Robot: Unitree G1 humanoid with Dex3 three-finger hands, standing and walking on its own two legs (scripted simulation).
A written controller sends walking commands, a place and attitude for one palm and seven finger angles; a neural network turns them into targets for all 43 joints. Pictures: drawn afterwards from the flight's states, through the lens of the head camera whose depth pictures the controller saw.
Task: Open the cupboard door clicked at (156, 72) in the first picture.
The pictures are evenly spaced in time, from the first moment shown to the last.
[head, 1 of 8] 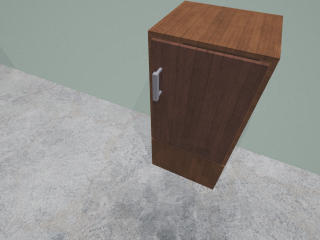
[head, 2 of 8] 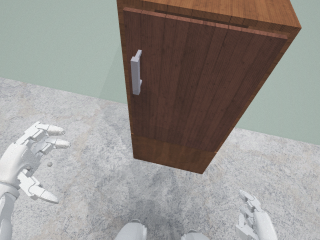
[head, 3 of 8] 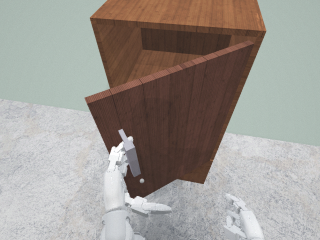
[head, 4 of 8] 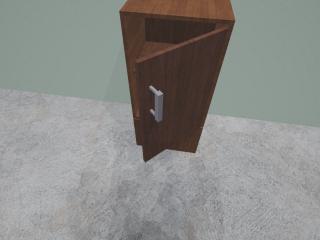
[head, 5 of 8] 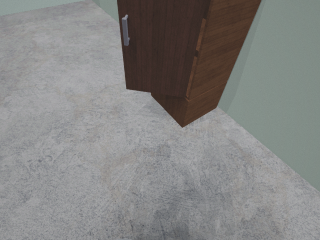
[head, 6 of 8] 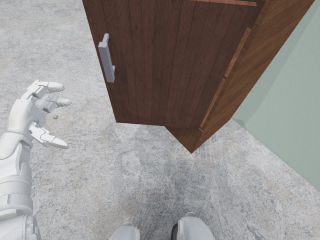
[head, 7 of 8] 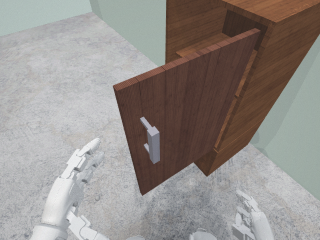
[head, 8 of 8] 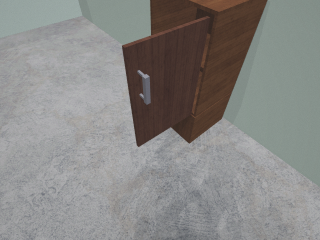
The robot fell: no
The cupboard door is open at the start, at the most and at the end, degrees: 0 88 88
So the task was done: yes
